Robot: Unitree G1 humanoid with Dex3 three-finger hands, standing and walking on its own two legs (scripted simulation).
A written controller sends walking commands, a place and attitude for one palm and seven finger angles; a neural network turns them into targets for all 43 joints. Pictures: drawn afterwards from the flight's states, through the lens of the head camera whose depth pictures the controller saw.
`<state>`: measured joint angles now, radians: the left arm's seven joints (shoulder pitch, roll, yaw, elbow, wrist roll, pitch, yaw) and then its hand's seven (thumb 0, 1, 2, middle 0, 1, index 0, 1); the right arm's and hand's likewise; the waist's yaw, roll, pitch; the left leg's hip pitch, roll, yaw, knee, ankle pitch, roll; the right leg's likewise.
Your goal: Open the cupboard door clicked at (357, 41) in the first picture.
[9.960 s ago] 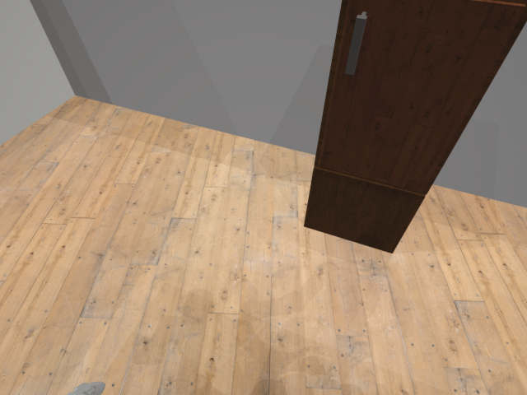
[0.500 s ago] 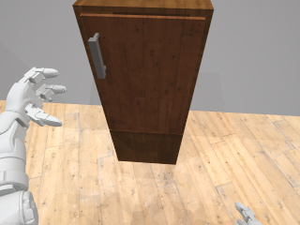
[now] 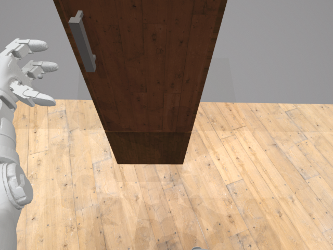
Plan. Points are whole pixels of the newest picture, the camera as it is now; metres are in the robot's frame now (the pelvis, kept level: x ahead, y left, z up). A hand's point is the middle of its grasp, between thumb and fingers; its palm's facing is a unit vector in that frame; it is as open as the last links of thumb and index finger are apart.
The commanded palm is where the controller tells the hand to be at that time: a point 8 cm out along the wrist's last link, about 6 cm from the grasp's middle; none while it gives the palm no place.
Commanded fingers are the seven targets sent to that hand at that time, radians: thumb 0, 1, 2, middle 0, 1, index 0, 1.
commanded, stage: move the hooked fingers beside the handle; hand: left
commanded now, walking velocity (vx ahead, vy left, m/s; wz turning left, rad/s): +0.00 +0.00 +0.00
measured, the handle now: (85, 42) +0.60 +0.20 +0.14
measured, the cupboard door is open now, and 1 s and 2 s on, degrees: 0 0 0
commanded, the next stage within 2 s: slide the fingers in behind the handle in 1.38 s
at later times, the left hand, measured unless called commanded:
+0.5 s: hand (57, 51) +0.54 +0.25 +0.16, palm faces -0.03 -1.00 +0.01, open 14.0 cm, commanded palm +0.53 +0.31 +0.15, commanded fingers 0.00 -0.50 0.30 -0.30 -1.20 -0.30 -1.20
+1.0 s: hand (53, 51) +0.55 +0.26 +0.15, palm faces +0.00 -1.00 +0.01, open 14.0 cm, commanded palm +0.54 +0.31 +0.14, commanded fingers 0.00 -0.50 0.30 -0.30 -1.20 -0.30 -1.20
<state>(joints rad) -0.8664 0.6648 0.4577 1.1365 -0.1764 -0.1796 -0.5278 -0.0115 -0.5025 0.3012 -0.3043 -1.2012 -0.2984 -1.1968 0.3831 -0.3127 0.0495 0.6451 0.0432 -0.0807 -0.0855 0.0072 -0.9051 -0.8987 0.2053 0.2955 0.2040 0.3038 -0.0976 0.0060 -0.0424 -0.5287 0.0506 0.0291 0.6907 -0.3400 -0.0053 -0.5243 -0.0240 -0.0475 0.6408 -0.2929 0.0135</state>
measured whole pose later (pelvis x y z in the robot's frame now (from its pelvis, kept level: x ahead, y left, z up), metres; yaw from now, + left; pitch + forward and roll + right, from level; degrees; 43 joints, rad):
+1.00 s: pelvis +0.02 +0.00 -0.01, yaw -1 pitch +18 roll -3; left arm -1.09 0.83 0.52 1.29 -0.06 -0.19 -0.48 -0.01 -0.50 0.30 -0.30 -1.20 -0.30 -1.20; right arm 0.45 -0.30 0.05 0.61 0.02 0.08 -0.04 0.00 -0.91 -0.90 0.21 0.30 0.20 0.30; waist -0.20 0.02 -0.07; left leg -0.68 0.08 0.02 0.76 -0.39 0.00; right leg -0.66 0.01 -0.05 0.65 -0.31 0.02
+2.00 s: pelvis +0.03 +0.01 -0.01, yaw -1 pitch +19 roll -3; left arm -1.09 0.73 0.43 1.24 -0.08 -0.17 -0.37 -0.01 -0.50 0.30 -0.24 -1.18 -0.24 -1.18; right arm 0.47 -0.29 0.04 0.64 0.00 0.06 -0.02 0.00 -0.91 -0.90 0.21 0.30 0.20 0.30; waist -0.19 0.03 -0.08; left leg -0.70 0.08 0.01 0.78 -0.41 0.00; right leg -0.67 0.00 -0.06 0.66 -0.32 0.02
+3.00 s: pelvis +0.02 +0.00 -0.01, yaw +4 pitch +16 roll -3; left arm -1.11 0.54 0.21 1.24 -0.16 -0.20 -0.19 -0.01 -0.50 0.30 -0.08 -1.11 -0.05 -1.13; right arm 0.41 -0.27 0.02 0.75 -0.02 -0.07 0.00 0.00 -0.91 -0.90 0.20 0.30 0.20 0.30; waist -0.13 0.03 -0.07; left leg -0.68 0.03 -0.06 0.79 -0.39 -0.01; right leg -0.62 -0.02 -0.09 0.69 -0.35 0.02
